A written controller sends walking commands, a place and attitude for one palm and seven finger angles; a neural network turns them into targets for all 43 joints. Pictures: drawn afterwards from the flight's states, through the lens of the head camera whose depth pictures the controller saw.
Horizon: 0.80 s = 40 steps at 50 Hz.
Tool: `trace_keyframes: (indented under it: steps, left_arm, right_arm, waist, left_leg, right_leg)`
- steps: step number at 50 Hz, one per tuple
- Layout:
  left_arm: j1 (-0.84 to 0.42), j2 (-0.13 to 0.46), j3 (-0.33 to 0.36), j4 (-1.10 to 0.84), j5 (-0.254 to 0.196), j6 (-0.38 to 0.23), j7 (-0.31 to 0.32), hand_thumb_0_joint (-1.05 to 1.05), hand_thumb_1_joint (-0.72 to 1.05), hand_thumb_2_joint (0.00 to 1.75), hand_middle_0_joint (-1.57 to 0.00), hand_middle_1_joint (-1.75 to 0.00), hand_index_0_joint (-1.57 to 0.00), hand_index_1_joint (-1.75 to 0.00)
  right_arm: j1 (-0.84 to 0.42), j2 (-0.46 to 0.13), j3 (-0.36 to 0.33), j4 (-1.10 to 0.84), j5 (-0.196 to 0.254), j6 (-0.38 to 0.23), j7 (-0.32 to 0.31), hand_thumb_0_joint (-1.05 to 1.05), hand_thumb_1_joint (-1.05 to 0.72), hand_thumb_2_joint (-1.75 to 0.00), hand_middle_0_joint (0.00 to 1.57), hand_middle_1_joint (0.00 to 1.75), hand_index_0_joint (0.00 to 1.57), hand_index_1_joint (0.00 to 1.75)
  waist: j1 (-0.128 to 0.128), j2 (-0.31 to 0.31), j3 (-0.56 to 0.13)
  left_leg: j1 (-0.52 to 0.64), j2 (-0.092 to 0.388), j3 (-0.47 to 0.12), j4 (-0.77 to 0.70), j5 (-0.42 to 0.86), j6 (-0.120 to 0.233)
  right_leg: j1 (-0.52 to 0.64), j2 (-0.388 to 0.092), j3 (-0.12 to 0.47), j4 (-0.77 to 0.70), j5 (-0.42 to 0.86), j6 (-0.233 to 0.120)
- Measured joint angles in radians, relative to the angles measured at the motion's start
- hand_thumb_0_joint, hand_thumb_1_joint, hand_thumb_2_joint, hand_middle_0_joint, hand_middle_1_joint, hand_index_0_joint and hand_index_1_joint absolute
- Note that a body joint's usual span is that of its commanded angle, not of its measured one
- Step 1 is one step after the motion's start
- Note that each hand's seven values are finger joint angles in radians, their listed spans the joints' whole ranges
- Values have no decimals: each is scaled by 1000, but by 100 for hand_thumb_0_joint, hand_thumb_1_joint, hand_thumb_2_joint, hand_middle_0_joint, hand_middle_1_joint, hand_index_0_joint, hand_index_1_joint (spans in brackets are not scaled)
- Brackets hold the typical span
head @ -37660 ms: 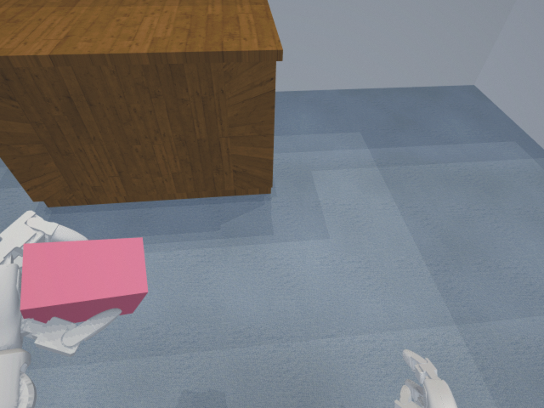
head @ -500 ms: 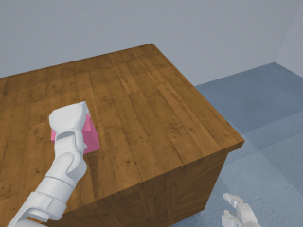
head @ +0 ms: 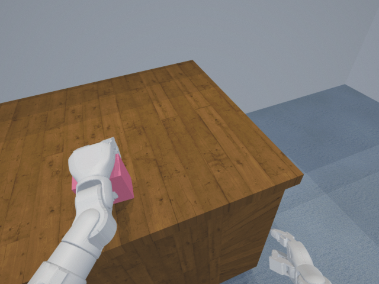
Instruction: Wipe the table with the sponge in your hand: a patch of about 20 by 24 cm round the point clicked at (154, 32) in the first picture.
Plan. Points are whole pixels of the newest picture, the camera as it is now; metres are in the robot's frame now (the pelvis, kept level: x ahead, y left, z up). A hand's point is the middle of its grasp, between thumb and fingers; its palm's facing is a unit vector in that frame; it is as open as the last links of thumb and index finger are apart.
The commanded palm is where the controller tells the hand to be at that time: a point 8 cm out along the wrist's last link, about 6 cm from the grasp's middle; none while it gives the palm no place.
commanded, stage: slide across to the third lane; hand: left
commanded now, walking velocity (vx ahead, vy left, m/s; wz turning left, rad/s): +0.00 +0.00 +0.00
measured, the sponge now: (107, 186) +0.31 +0.24 +0.05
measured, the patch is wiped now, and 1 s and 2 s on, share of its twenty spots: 0.60 0.75 0.90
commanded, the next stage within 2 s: wipe forward along the third lane in 0.72 s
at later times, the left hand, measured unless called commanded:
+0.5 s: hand (124, 171) +0.32 +0.19 +0.10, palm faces +0.03 -0.05 -1.00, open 10.3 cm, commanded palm +0.29 +0.16 +0.14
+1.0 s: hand (142, 166) +0.34 +0.15 +0.09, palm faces -0.02 -0.06 -1.00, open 10.3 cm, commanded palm +0.32 +0.15 +0.14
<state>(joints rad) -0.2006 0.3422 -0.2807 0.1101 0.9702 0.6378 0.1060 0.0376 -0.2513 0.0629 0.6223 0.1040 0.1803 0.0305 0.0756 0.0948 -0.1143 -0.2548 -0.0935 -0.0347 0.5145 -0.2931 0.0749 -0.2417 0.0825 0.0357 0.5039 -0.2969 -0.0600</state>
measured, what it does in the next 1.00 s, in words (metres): shifts its weight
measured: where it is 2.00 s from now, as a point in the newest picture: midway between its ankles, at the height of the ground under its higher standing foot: outside the picture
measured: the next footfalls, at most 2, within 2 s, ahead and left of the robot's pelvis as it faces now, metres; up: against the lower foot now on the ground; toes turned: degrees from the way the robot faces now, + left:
none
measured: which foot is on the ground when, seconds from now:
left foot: down 0.00-1.00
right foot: down 0.00-1.00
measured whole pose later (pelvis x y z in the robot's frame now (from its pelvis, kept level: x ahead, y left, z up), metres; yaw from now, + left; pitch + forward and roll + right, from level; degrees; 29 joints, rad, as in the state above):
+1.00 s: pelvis -0.03 -0.06 +0.00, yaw +0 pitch +1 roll +1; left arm -0.53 0.28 -0.33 0.56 0.91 0.60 0.08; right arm 0.05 -0.26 0.05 0.71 0.10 0.17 -0.03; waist 0.04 0.08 -0.10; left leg -0.26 -0.05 -0.06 0.47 -0.23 0.01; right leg -0.25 0.13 0.01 0.47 -0.24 -0.13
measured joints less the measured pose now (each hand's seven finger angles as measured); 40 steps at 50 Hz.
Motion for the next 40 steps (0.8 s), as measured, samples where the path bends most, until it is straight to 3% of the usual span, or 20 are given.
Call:
trace_keyframes:
  steps: [8,19,29,40]
  left_arm:
    - [-71,13,-20,71,-1,37,-35,1,-50,104,-65,-139,-67,-139]
    - [-113,5,-64,101,-20,-3,-70,1,-51,104,-68,-137,-69,-137]
    - [-186,-40,-95,195,-28,-13,-35,1,-52,104,-69,-135,-71,-135]
    - [-289,-85,-113,337,-52,5,-16,1,-53,104,-70,-135,-72,-135]
  right_arm:
    - [3,-9,-5,13,-1,-4,-20,1,-90,-90,20,30,20,29]
    - [24,-18,-22,42,-6,-20,-28,1,-91,-90,20,30,20,29]
    - [9,-1,-20,64,-4,-26,-23,1,-91,-90,20,30,20,29]
    - [-6,1,-19,80,0,-22,-29,1,-91,-90,20,30,20,29]
  waist:
    - [-7,-6,15]
    - [-1,3,21]
    - [5,2,21]
    - [-6,-8,16]
  left_leg:
    - [-2,7,-10,-2,9,-11]
    - [15,10,-27,-16,21,-24]
    - [9,17,-33,-26,37,-40]
    - [0,26,-39,-28,49,-57]
  right_leg:
    - [0,6,-11,-4,9,-13]
    - [18,9,-26,-16,17,-26]
    - [8,15,-34,-17,29,-40]
    - [-4,24,-42,-14,39,-55]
